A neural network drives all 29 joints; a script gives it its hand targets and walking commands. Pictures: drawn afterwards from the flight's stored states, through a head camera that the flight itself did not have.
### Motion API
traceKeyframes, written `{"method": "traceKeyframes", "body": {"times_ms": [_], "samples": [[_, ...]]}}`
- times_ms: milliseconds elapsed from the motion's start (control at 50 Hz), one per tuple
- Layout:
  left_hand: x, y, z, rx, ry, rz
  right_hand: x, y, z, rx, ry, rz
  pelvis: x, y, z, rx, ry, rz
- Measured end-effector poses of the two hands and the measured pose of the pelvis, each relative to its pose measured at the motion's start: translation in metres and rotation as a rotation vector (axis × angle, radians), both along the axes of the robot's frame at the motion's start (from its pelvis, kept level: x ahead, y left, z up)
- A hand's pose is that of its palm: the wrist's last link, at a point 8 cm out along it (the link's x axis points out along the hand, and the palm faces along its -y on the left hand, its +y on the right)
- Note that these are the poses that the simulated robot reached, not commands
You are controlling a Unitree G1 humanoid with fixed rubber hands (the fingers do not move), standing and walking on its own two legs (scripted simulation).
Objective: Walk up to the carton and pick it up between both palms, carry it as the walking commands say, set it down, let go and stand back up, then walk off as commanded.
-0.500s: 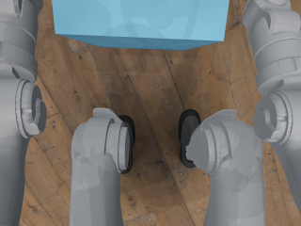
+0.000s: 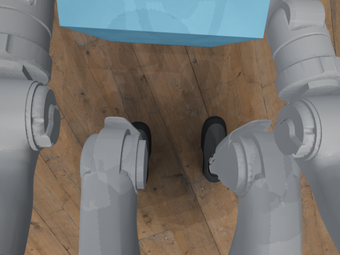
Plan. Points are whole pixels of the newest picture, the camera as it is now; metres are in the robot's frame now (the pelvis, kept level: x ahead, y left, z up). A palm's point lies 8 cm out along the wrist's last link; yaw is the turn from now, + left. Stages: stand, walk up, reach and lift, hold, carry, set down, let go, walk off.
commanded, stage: reach and lift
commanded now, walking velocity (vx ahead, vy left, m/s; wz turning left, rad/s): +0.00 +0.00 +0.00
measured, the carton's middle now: out of the picture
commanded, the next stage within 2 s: none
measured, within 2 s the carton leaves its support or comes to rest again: leaves its support in 0.78 s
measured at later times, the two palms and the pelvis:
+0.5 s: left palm out of the picture +0.57 +0.22 -0.17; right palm out of the picture +0.57 -0.13 -0.18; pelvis +0.01 +0.00 -0.01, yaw +1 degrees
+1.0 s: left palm out of the picture +0.57 +0.21 -0.12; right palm out of the picture +0.56 -0.13 -0.14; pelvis +0.00 -0.01 +0.02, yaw +2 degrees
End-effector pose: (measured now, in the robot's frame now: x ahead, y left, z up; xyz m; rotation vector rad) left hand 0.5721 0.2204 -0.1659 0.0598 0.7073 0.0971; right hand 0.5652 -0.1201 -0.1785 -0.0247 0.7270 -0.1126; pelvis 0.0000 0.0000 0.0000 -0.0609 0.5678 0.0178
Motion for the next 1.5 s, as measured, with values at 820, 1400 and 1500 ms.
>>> {"method": "traceKeyframes", "body": {"times_ms": [820,1400,1500], "samples": [[-0.007,-0.016,0.007,-0.006,0.016,-0.003,-0.001,-0.014,0.014,0.002,0.012,0.006,0.003,-0.006,0.003,0.013,-0.014,0.018],[-0.006,-0.012,0.079,-0.024,-0.021,0.021,-0.001,-0.01,0.083,0.016,-0.027,-0.01,-0.005,-0.005,0.052,0.005,-0.021,0.039],[-0.008,-0.012,0.087,-0.026,-0.026,0.023,-0.003,-0.01,0.091,0.017,-0.033,-0.01,-0.004,-0.005,0.06,0.006,-0.023,0.04]]}}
